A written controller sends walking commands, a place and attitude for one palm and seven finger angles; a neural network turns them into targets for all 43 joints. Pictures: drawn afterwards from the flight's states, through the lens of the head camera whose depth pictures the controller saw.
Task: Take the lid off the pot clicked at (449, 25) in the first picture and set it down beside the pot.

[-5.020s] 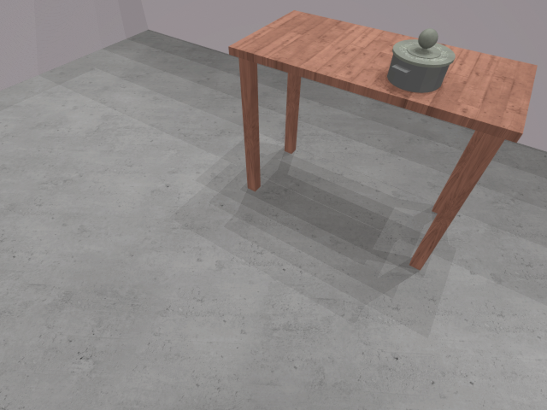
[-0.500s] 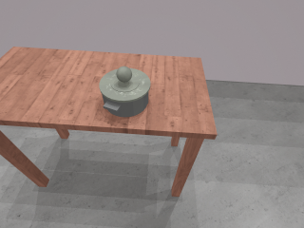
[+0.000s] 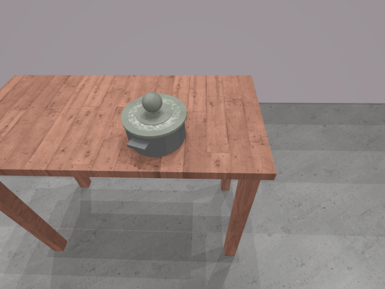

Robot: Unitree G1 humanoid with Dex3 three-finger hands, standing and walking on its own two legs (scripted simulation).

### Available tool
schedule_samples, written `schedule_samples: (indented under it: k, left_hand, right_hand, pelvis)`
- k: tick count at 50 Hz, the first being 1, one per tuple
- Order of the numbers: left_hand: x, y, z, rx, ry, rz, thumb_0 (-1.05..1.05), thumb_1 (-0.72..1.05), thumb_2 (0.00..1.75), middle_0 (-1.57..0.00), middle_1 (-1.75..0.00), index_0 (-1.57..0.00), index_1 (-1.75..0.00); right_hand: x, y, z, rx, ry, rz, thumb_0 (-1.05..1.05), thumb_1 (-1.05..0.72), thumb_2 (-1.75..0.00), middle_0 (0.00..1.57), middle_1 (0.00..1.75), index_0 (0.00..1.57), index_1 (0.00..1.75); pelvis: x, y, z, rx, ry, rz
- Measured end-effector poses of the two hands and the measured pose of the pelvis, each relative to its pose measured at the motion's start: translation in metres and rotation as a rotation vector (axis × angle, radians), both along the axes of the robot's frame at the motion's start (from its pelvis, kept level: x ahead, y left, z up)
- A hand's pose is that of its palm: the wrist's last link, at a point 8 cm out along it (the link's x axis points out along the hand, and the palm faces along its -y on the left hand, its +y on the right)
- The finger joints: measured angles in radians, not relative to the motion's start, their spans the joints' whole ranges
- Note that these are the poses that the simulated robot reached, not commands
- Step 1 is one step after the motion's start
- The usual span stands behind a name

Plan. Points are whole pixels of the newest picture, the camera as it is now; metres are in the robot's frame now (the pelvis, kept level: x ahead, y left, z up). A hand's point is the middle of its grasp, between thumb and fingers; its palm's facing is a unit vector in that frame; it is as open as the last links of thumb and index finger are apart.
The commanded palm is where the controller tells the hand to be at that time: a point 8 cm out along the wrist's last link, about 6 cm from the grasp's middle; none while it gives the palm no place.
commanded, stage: look again from close up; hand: left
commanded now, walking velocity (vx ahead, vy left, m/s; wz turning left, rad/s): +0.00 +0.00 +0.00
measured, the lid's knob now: (152, 102) +0.54 +0.14 +0.10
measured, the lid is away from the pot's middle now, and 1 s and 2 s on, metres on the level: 0.00 0.00 0.00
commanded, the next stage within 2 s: shuffle to correct the standing spot in 0.70 s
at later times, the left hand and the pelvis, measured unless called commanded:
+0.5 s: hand out of the picture +0.01 +0.15 -0.17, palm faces +0.02 -0.98 -0.21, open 7.3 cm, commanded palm none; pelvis +0.00 -0.02 +0.00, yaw +0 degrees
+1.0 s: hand out of the picture -0.01 +0.15 -0.17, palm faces +0.06 -0.98 -0.19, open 7.4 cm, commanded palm none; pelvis +0.00 -0.02 +0.00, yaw +0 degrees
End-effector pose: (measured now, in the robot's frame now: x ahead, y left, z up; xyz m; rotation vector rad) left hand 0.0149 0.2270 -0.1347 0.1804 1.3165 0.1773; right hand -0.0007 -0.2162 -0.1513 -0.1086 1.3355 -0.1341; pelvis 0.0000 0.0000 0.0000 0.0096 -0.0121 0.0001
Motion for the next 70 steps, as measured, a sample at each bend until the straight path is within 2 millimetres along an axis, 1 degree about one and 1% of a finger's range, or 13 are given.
schedule_samples:
  k: [5,10,24,44,48,52,55,57,61,63,65,68,70]
  left_hand:
    - [0.007,-0.003,0.001,0.001,-0.005,-0.007,0.0,0.91,0.9,-0.2,-0.3,-0.19,-0.3]
    - [0.008,-0.008,0.0,-0.003,0.003,-0.008,0.0,0.91,0.9,-0.2,-0.3,-0.2,-0.3]
    - [-0.007,-0.023,-0.003,-0.022,0.041,0.005,0.0,0.91,0.9,-0.2,-0.3,-0.2,-0.3]
    - [-0.027,-0.034,-0.004,-0.036,0.058,0.019,0.0,0.91,0.9,-0.2,-0.3,-0.2,-0.3]
    - [-0.029,-0.033,-0.007,-0.044,0.058,0.034,0.0,0.91,0.9,-0.2,-0.3,-0.2,-0.3]
    - [-0.032,-0.028,-0.012,-0.056,0.074,0.055,0.0,0.91,0.9,-0.2,-0.3,-0.2,-0.3]
    - [-0.029,-0.022,-0.016,-0.064,0.098,0.055,0.0,0.9,0.9,-0.2,-0.3,-0.2,-0.3]
    - [-0.023,-0.019,-0.017,-0.059,0.109,0.044,0.0,0.9,0.9,-0.2,-0.3,-0.2,-0.3]
    - [0.002,-0.018,-0.016,-0.041,0.074,0.045,0.0,0.9,0.9,-0.2,-0.3,-0.19,-0.3]
    - [0.013,-0.018,-0.014,-0.035,0.029,0.063,0.0,0.91,0.9,-0.2,-0.3,-0.19,-0.3]
    - [0.018,-0.017,-0.011,-0.031,0.002,0.082,0.0,0.9,0.9,-0.2,-0.3,-0.19,-0.3]
    - [0.016,-0.016,-0.008,-0.034,0.028,0.09,0.0,0.9,0.9,-0.2,-0.3,-0.19,-0.3]
    - [0.015,-0.015,-0.01,-0.049,0.069,0.081,0.0,0.9,0.9,-0.2,-0.3,-0.19,-0.3]
  right_hand:
    - [0.004,-0.006,0.002,-0.005,0.004,0.0,0.02,-0.92,-0.89,0.2,0.3,0.2,0.29]
    - [0.006,-0.012,0.003,-0.01,0.013,0.0,0.01,-0.92,-0.89,0.2,0.3,0.2,0.29]
    - [0.005,-0.023,0.006,-0.017,0.035,0.004,0.01,-0.91,-0.89,0.2,0.3,0.2,0.29]
    - [-0.017,-0.022,0.005,0.003,0.07,0.003,0.01,-0.91,-0.89,0.2,0.3,0.2,0.29]
    - [-0.023,-0.021,0.003,0.005,0.094,0.008,0.01,-0.91,-0.89,0.2,0.3,0.2,0.29]
    - [-0.026,-0.018,0.004,-0.008,0.12,0.002,0.01,-0.91,-0.89,0.2,0.3,0.2,0.29]
    - [-0.026,-0.012,0.006,-0.016,0.125,-0.012,0.01,-0.91,-0.89,0.2,0.3,0.19,0.29]
    - [-0.027,-0.009,0.005,-0.015,0.13,-0.025,0.01,-0.91,-0.89,0.2,0.3,0.19,0.29]
    - [-0.029,-0.003,-0.001,0.007,0.172,-0.031,0.01,-0.91,-0.89,0.2,0.3,0.2,0.29]
    - [-0.024,-0.001,-0.003,0.018,0.197,-0.019,0.01,-0.91,-0.89,0.2,0.3,0.2,0.29]
    - [-0.009,-0.001,-0.001,0.018,0.201,0.0,0.01,-0.91,-0.89,0.2,0.3,0.2,0.29]
    - [0.029,0.0,0.002,0.01,0.137,0.007,0.01,-0.91,-0.89,0.2,0.3,0.2,0.29]
    - [0.057,0.002,0.005,-0.005,0.067,0.006,0.01,-0.92,-0.89,0.2,0.3,0.2,0.29]
  pelvis:
    - [0.002,-0.005,0.001,0.003,0.003,-0.003]
    - [0.003,-0.01,0.002,0.003,0.004,-0.004]
    - [0.002,-0.022,0.003,0.002,0.001,0.0]
    - [-0.008,-0.029,0.004,0.002,-0.004,0.002]
    - [-0.006,-0.027,0.001,-0.003,0.0,0.006]
    - [0.002,-0.021,-0.002,-0.005,0.009,0.007]
    - [0.011,-0.015,-0.004,0.006,0.012,0.0]
    - [0.018,-0.014,-0.005,0.01,0.014,-0.002]
    - [0.031,-0.015,-0.009,0.012,0.011,0.009]
    - [0.037,-0.015,-0.01,0.004,0.009,0.027]
    - [0.042,-0.013,-0.007,0.007,0.007,0.036]
    - [0.05,-0.007,-0.002,0.018,0.006,0.031]
    - [0.056,-0.001,-0.001,0.023,0.002,0.024]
